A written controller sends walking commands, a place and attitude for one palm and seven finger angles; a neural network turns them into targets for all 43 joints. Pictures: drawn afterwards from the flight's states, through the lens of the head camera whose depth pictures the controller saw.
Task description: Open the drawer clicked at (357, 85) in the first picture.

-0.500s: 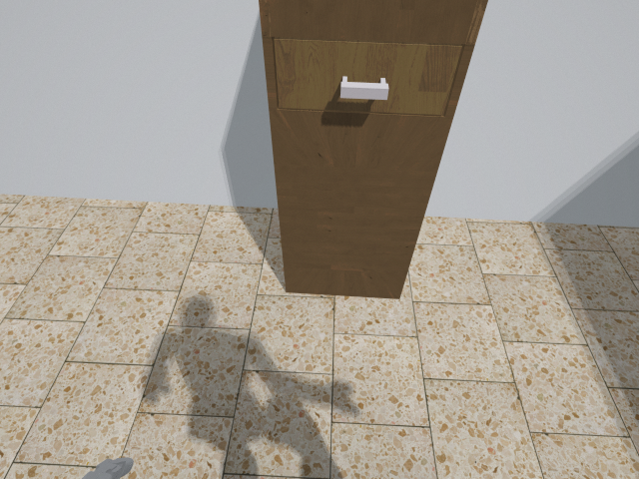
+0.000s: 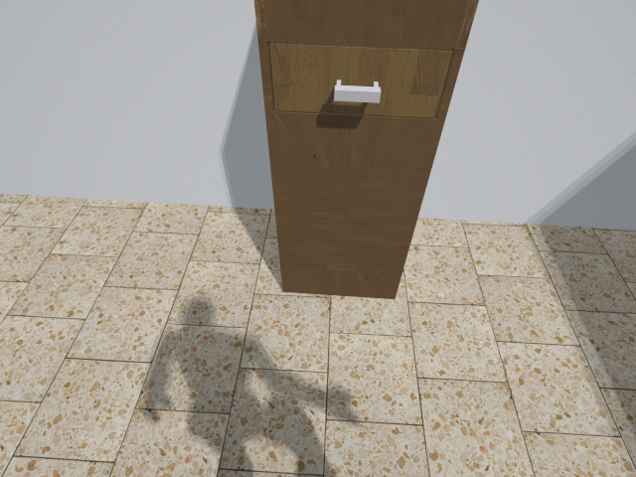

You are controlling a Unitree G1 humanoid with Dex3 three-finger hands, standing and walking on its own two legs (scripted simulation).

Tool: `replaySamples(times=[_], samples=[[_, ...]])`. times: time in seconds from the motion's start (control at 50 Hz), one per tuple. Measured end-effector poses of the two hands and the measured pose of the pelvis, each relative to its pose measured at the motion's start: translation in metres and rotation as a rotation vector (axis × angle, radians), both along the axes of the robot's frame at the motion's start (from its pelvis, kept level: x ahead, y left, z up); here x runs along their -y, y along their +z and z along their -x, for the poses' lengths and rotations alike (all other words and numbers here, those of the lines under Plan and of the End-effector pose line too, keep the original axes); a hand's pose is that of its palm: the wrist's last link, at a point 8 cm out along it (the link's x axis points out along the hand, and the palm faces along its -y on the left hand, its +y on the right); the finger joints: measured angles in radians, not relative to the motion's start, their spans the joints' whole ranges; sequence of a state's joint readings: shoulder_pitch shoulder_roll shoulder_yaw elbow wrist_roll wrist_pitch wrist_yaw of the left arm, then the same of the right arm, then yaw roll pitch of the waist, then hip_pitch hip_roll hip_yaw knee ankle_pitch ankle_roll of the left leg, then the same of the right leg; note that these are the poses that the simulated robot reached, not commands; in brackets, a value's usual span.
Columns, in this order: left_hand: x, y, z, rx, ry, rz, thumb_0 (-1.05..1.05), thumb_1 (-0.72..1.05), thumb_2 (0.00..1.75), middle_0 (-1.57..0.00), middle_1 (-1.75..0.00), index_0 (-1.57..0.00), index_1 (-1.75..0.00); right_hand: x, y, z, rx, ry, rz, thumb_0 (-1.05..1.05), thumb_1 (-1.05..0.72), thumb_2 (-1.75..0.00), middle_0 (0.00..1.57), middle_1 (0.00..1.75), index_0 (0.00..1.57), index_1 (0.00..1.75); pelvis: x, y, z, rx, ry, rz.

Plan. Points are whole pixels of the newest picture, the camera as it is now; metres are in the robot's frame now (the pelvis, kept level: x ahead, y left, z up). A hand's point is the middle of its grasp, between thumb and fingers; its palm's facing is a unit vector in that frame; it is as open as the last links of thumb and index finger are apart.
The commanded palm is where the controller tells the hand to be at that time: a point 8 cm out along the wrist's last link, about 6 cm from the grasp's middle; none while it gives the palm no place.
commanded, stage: stand and wait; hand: left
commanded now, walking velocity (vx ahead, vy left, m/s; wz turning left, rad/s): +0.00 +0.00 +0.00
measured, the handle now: (357, 89) +0.87 -0.03 +0.08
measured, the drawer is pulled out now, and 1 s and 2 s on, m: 0.00 0.00 0.00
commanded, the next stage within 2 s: look at it before walking up in 0.34 s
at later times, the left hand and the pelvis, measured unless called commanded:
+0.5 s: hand out of the picture +0.07 +0.24 -0.15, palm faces -0.04 -0.94 -0.33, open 7.4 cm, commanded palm none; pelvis -0.01 -0.01 +0.00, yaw +0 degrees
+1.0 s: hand out of the picture +0.07 +0.24 -0.15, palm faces -0.03 -0.94 -0.33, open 7.4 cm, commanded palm none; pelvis +0.00 +0.00 +0.00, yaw +0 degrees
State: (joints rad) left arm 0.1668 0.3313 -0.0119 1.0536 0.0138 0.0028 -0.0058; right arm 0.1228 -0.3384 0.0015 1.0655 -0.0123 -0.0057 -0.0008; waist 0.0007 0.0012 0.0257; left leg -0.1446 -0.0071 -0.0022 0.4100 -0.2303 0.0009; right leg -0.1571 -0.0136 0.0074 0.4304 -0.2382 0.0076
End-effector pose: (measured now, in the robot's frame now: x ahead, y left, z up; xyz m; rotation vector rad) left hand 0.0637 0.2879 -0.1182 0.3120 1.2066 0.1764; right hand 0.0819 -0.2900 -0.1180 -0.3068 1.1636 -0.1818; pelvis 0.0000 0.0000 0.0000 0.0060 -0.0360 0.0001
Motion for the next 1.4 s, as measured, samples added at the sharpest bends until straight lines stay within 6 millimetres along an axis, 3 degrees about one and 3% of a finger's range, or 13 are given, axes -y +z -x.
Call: replaySamples(times=[0.2,0.42,1.14,1.26,1.34,1.4], samples=[[0.002,0.002,0.006,-0.008,0.0,-0.008,0.01,0.91,0.9,-0.21,-0.3,-0.2,-0.3,0.007,-0.003,0.025,-0.051,-0.024,0.0,0.01,-0.9,-0.9,0.2,0.3,0.2,0.3,0.004,0.002,0.006,0.004,-0.001,0.001],[0.007,0.002,0.001,0.005,-0.013,0.001,0.01,0.91,0.9,-0.21,-0.3,-0.2,-0.3,0.006,-0.003,0.033,-0.06,-0.031,-0.008,0.01,-0.9,-0.9,0.2,0.3,0.2,0.3,0.006,0.002,0.01,0.001,-0.004,0.001],[0.003,0.001,0.002,-0.011,0.009,-0.001,0.01,0.91,0.9,-0.21,-0.3,-0.2,-0.3,0.0,0.0,0.009,-0.034,-0.011,-0.005,0.01,-0.9,-0.9,0.2,0.3,0.2,0.3,0.003,0.004,0.001,-0.003,-0.003,0.003],[0.023,-0.013,0.014,-0.086,0.009,0.046,0.01,0.91,0.9,-0.2,-0.3,-0.2,-0.3,-0.013,-0.012,0.022,-0.063,-0.054,-0.056,0.01,-0.9,-0.9,0.2,0.3,0.2,0.29,0.009,-0.001,-0.013,-0.012,-0.035,-0.009],[0.049,-0.02,0.019,-0.165,0.0,0.082,0.01,0.91,0.9,-0.2,-0.3,-0.2,-0.3,-0.013,-0.023,0.043,-0.1,-0.124,-0.1,0.0,-0.9,-0.9,0.2,0.3,0.2,0.3,0.024,-0.004,-0.026,-0.019,-0.07,-0.02],[0.074,-0.022,0.011,-0.186,-0.005,0.101,0.01,0.91,0.9,-0.2,-0.3,-0.2,-0.3,-0.003,-0.034,0.061,-0.163,-0.173,-0.121,0.0,-0.9,-0.9,0.2,0.3,0.21,0.3,0.04,-0.008,-0.038,-0.018,-0.087,-0.022]])
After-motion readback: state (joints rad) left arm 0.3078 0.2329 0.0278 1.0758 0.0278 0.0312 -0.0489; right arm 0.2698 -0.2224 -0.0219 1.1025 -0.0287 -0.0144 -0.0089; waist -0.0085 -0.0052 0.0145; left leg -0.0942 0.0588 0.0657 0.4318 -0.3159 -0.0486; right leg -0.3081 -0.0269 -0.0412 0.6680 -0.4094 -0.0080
